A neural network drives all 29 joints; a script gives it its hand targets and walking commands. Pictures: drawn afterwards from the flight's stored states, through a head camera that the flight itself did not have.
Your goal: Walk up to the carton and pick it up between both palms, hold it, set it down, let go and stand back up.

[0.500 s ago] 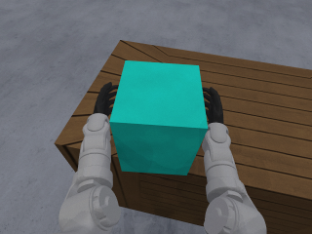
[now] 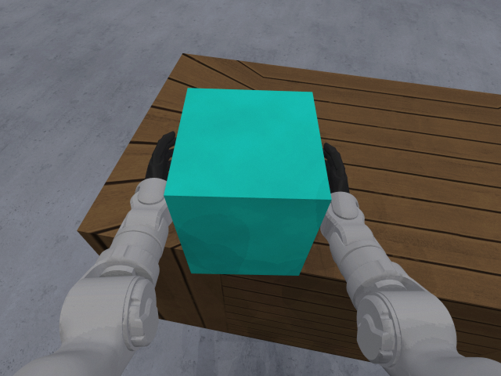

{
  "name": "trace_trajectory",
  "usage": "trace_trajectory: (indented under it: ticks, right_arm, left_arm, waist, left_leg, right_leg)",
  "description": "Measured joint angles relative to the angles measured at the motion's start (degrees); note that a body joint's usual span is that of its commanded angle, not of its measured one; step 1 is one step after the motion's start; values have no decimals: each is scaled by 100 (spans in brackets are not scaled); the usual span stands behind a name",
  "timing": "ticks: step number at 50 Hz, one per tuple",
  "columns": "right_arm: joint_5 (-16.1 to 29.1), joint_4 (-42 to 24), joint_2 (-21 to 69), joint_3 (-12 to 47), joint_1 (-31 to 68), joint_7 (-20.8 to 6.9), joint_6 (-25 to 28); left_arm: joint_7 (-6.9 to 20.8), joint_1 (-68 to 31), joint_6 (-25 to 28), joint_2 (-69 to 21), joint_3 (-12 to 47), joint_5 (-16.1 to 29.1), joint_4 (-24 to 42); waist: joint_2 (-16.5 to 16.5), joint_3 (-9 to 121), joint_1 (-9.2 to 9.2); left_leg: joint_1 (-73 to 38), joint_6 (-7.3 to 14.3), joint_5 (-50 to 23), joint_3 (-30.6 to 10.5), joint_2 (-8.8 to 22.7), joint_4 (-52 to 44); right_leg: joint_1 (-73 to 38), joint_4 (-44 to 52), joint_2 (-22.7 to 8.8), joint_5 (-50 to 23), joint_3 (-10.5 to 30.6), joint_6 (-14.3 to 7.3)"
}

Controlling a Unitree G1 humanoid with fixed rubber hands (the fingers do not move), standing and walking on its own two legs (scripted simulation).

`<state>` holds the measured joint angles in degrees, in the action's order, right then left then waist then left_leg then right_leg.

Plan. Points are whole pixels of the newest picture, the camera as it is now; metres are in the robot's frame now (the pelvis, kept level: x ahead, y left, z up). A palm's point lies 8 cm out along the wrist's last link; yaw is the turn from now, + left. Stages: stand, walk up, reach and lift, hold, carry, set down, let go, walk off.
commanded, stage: set down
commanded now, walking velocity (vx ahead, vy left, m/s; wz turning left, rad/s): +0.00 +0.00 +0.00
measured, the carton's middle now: (247, 189) +0.43 +0.02 +0.04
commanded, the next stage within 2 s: none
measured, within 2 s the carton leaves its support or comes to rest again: neither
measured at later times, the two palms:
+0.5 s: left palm (128, 133) +0.44 +0.19 +0.16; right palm (387, 136) +0.43 -0.18 +0.17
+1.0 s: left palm (111, 102) +0.44 +0.20 +0.21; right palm (391, 107) +0.43 -0.17 +0.21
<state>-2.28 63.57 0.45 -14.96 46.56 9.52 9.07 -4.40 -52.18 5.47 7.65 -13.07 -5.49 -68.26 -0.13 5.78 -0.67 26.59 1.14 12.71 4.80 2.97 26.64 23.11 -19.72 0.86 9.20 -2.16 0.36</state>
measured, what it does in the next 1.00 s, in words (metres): stands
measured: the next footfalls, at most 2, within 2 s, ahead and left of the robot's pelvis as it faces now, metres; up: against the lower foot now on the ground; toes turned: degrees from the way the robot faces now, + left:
none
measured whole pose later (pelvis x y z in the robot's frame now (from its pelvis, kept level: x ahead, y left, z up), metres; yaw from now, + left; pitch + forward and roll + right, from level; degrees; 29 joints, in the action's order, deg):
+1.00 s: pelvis -0.02 -0.02 +0.00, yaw +2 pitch +8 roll -1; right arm 23.4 60.1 -11.1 3.2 65.3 15.3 -16.3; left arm -0.2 -67.4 -14.6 24.8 1.3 15.6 -68.1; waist -1.9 7.8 -4.8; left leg 21.1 -0.9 8.9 1.5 2.6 21.9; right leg 18.5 -18.2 1.5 7.9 -3.3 -1.5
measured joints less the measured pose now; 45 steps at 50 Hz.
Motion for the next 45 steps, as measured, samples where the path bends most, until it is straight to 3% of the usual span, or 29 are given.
trace_trajectory:
  ticks: [8, 14, 18, 27, 37, 45]
  right_arm:
    - [1193, 625, -627, 1032, 531, 118, 150]
    - [2078, 731, -1167, 1474, 849, 44, -296]
    - [2423, 576, -1418, 1632, 1097, -56, -803]
    - [2470, 596, -1413, 1689, 1765, -90, -1689]
    - [2132, -59, -1103, 1436, 1833, 346, -2173]
    - [2348, -245, -1157, 1624, 1972, 530, -2483]
  left_arm:
    - [78, -377, 365, 428, 568, 892, -829]
    - [129, -418, -93, 839, 1176, 1552, -476]
    - [147, -605, -558, 1074, 1542, 1923, -159]
    - [186, -1459, -1111, 1159, 1832, 2193, -538]
    - [185, -1668, -1441, 1438, 1727, 2318, -573]
    - [268, -1736, -1772, 1681, 1661, 2368, -373]
  waist:
    - [46, 485, -27]
    - [-13, 514, -77]
    - [-46, 491, -148]
    - [-99, 360, -256]
    - [-36, 321, -383]
    - [-116, 317, -430]
  left_leg:
    - [499, -8, 110, -98, 8, 320]
    - [422, -39, 85, -177, 26, 352]
    - [351, -49, 9, -224, 22, 309]
    - [166, -77, -301, -241, -60, -40]
    - [72, -140, -473, -302, -76, -290]
    - [-159, -190, -439, -335, -50, -383]
  right_leg:
    - [466, -293, 12, 119, -26, 10]
    - [331, -229, 48, 56, -53, -8]
    - [251, -188, 56, -10, -80, -31]
    - [214, -171, -6, -131, -81, -81]
    - [185, -95, -2, -188, -120, -146]
    - [-51, 2, 37, -149, -131, -184]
